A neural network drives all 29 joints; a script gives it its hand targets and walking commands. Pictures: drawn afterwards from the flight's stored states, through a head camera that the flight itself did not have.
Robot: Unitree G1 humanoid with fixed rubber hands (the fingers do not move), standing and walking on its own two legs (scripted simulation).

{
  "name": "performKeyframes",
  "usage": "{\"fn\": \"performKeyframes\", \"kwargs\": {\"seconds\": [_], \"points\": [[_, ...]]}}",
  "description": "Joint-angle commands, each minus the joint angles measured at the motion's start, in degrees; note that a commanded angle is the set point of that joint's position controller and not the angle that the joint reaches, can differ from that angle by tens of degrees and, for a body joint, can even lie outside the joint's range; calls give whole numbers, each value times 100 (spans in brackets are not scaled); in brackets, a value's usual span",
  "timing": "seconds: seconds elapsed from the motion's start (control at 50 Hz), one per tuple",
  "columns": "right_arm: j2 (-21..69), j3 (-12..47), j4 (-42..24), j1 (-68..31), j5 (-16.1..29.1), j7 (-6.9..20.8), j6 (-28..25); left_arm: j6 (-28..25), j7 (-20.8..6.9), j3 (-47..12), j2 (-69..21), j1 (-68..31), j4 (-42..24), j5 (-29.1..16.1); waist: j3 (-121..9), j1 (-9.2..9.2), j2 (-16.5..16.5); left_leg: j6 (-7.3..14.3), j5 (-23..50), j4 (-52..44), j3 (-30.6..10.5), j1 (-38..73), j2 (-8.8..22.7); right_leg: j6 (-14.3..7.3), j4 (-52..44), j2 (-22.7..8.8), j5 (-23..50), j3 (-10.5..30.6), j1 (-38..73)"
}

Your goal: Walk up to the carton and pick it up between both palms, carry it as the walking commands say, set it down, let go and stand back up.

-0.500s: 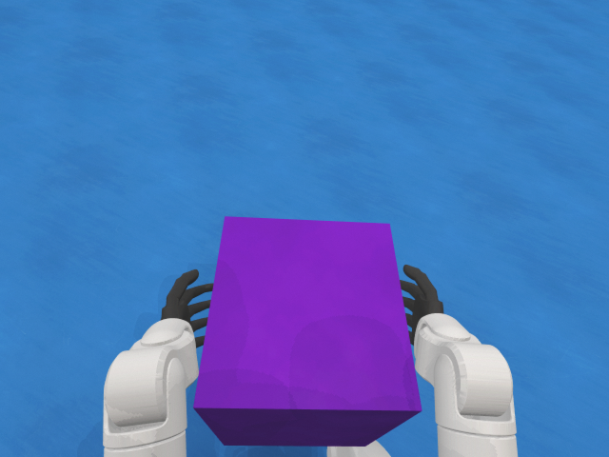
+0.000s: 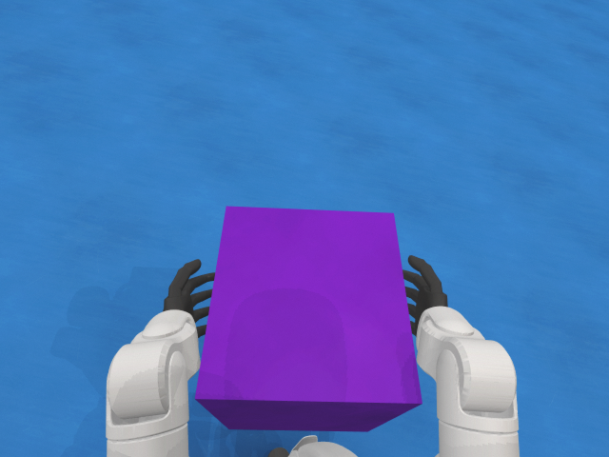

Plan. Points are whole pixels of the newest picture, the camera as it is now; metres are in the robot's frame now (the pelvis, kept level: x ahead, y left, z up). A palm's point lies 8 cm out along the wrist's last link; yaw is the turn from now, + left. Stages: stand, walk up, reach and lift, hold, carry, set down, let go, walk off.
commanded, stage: carry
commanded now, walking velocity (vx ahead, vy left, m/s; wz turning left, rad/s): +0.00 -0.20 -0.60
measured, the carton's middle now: (304, 330) +0.29 -0.01 +0.00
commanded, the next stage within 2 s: none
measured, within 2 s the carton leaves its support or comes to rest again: neither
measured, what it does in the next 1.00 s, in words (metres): steps to the right, turning right: right foot, then left foot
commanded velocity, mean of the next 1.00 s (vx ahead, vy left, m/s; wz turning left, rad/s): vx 0.00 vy -0.20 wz -0.60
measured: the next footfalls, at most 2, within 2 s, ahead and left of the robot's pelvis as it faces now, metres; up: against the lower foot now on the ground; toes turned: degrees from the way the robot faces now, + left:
right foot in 0.26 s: +0.01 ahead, -0.27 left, +0.00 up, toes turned -14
left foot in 0.54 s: -0.03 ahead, -0.10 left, +0.00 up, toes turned -11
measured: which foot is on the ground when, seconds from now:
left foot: down 0.00-0.26, up 0.28-0.52, down 0.54-0.84, up 0.86-1.00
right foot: up 0.00-0.24, down 0.26-0.56, up 0.58-0.82, down 0.84-1.00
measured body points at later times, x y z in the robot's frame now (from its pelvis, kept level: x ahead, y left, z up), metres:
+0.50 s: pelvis -0.10 -0.16 +0.00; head -0.06 -0.16 +0.45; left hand +0.22 -0.12 +0.05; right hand +0.11 -0.40 +0.06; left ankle -0.06 -0.06 -0.69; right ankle -0.03 -0.26 -0.71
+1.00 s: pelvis -0.25 -0.27 +0.00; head -0.23 -0.30 +0.45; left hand +0.07 -0.32 +0.06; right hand -0.10 -0.56 +0.06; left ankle -0.17 -0.17 -0.67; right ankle -0.24 -0.41 -0.71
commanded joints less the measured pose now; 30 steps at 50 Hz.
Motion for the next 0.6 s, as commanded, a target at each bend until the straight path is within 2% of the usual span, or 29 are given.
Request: {"fn": "performKeyframes", "kwargs": {"seconds": [0.0, 0.02, 0.04, 0.06, 0.08, 0.1, 0.12, 0.14, 0.16, 0.18, 0.2, 0.22, 0.24, 0.26, 0.28, 0.3, 0.32, 0.34, 0.36, 0.38, 0.4, 0.44, 0.46, 0.48, 0.5, 0.52, 0.54, 0.56, 0.58], "points": [[5702, 3868, -546, -2192, 2133, 1820, -48, -227, -1298, -4692, -5171, -3441, -1615, -2330, -2817, 183, 1219, 716, 4490, -1385, -1798, 3158, 2719, 453, 2803, -1122, -973, 401, -1117], [5623, 3887, -657, -2339, 2078, 1785, -81, -193, -1355, -4663, -5153, -3370, -1578, -2434, -2769, 236, 961, 439, 4149, -1362, -1230, 3080, 2466, 598, 2452, -1143, -693, 264, -977], [5586, 3915, -817, -2486, 2061, 1709, -70, -177, -1398, -4630, -5222, -3428, -1549, -2560, -2662, 244, 966, 266, 4201, -1244, -1131, 3210, 2399, 658, 1849, -1161, -774, 255, -939], [5482, 3946, -1038, -2484, 2032, 1710, -89, -167, -1484, -4697, -5231, -3375, -1512, -2647, -2813, 218, 1514, 283, 4264, -1265, -796, 3040, 2279, 707, 1623, -1060, -830, 51, -502], [5436, 3882, -1040, -2335, 1948, 1635, -62, -139, -1521, -4683, -5322, -3294, -1466, -2749, -2721, 172, 1757, 270, 4291, -1239, -565, 2926, 2218, 738, 1196, -1006, -872, -74, -192], [5399, 3781, -1002, -2662, 1852, 1614, -59, -117, -1559, -4691, -5416, -3490, -1281, -2802, -2779, 155, 2004, 210, 4501, -1152, -361, 2699, 2154, 720, 926, -965, -922, -202, 239], [5380, 3667, -643, -2130, 1714, 1601, -5, -84, -1570, -4724, -5270, -3359, -1322, -2814, -2654, 137, 2362, 117, 4509, -1011, -154, 2541, 2064, 676, 374, -821, -1156, -432, 528], [5236, 3702, -816, -2142, 1664, 1557, -51, -62, -1604, -4732, -5312, -3300, -1209, -2870, -2789, 103, 2279, 40, 4417, -1030, -55, 2431, 2206, 654, 18, -766, -985, -711, 855], [5283, 3722, -709, -1956, 1636, 1548, -12, -42, -1622, -4661, -5171, -3229, -1247, -2845, -2818, 134, 2201, -16, 4071, -803, -22, 2271, 2245, 634, -395, -818, -695, -671, 1228], [5095, 3675, -809, -2067, 1538, 1528, 23, -5, -1643, -4616, -5332, -2810, -808, -2807, -2683, 130, 1906, -239, 3426, -485, 299, 1901, 1901, 578, -958, -610, -350, -786, 1618], [5162, 3705, -709, -2039, 1559, 1542, 45, -14, -1671, -4600, -5294, -2720, -793, -2836, -2663, 209, 1239, -500, 2338, 3, 310, 1267, 1710, 394, -1559, -872, 369, -201, 2162], [5004, 3648, -463, -1830, 1445, 1548, 72, 25, -1679, -4523, -5301, -2617, -482, -2738, -2760, 287, -5, -738, 271, 916, 273, 146, 1162, 22, -1604, -1797, 2593, 1100, 2921], [5111, 3765, -402, -1822, 1445, 1588, 81, -25, -1657, -4450, -5097, -2492, -508, -2593, -2609, 271, -1399, -1056, -2182, 1864, 297, -1408, 396, -462, -1156, -2655, 5315, 2416, 3532], [5282, 3951, -485, -2225, 1597, 1617, 81, -22, -1639, -4390, -5310, -2596, -397, -2531, -2711, 238, -1229, -967, -2211, 2149, -129, -1480, 562, -717, -877, -2571, 6335, 1993, 3548], [5381, 4166, -645, -2466, 1803, 1643, 85, -105, -1632, -4390, -5344, -2652, -599, -2534, -2685, 294, -1249, -940, -2106, 2358, -260, -1168, 485, -763, -975, -2341, 6125, 1958, 3116], [5547, 4208, -426, -2493, 1909, 1671, 95, -78, -1630, -4315, -5245, -2735, -616, -2420, -2658, 274, -751, -920, -1633, 2380, -335, -1150, 673, -591, -803, -2081, 4880, 1289, 3217], [5550, 4310, -499, -2605, 2119, 1697, 97, -109, -1630, -4178, -5283, -2654, -575, -2376, -2727, 269, -607, -816, -1291, 2169, -374, -992, 668, -534, -805, -1936, 4198, 1164, 2936], [5565, 4268, -645, -2898, 2146, 1692, 31, -169, -1629, -4119, -5336, -2963, -599, -2420, -2821, 251, -782, -785, -943, 2014, -297, -797, 529, -404, -1070, -1861, 3468, 1121, 2804], [5763, 4292, -685, -3105, 2296, 1725, 37, -250, -1623, -4157, -5386, -3243, -965, -2415, -2925, 264, -795, -748, -722, 1765, -281, -863, 425, -522, -1152, -1953, 2976, 1483, 2888], [5841, 4418, -964, -3452, 2419, 1726, -8, -289, -1594, -4098, -5371, -3375, -1128, -2389, -3049, 270, -1062, -684, -584, 1651, -303, -685, 373, -537, -1383, -1984, 2187, 1749, 2816], [5793, 4367, -1009, -3365, 2441, 1704, -2, -342, -1543, -4144, -5463, -3411, -1348, -2398, -3091, 269, -966, -667, -595, 1353, -331, -680, 278, -664, -1454, -2007, 2041, 1964, 2908], [5842, 4372, -1153, -3299, 2525, 1707, -27, -299, -1458, -4115, -5423, -3279, -1371, -2279, -3255, 286, -461, -549, -580, 687, -335, -147, 214, -684, -1417, -1928, 1728, 1806, 2712], [5624, 4206, -1054, -2964, 2367, 1738, -13, -279, -1403, -4112, -5276, -3057, -1245, -2108, -3290, 238, -134, -403, -665, 231, -390, 384, 195, -599, -1446, -1952, 1853, 1873, 2344], [5721, 4270, -1017, -3019, 2470, 1742, 27, -230, -1368, -4034, -5320, -2772, -1074, -2044, -3202, 198, -15, -298, -492, -542, -428, 1114, 145, -411, -1391, -1658, 1552, 1645, 1691], [5630, 4051, -720, -2643, 2449, 1806, 45, -218, -1314, -4169, -5288, -2901, -1111, -2044, -3376, 40, 940, -40, -311, -2230, -1102, 2423, 666, 55, -1095, -1152, 631, 1278, 759], [5449, 3915, -553, -2518, 2351, 1823, 16, -175, -1304, -4209, -5324, -2682, -880, -1936, -3347, 189, 3143, 537, 252, -2678, -3459, 2842, 2989, 313, 919, -335, -1201, 350, -246], [5577, 3959, -425, -2381, 2302, 1801, -23, -240, -1297, -4346, -5099, -3130, -1158, -2027, -2635, 200, 2918, 1024, 1045, -2617, -3557, 2643, 3576, 484, 2138, -636, -1505, 207, -1025], [5712, 3849, -391, -2494, 2320, 1818, -29, -238, -1296, -4607, -5193, -3668, -1513, -2223, -2814, 129, 2826, 1136, 1744, -2352, -3152, 2549, 3449, 407, 2811, -1158, -1313, 846, -970], [5788, 3862, -403, -2504, 2251, 1859, -15, -201, -1328, -4649, -5377, -3773, -1482, -2318, -2538, 155, 1614, 796, 2153, -2202, -2318, 2275, 2991, 464, 3016, -1141, -987, 543, -857]]}}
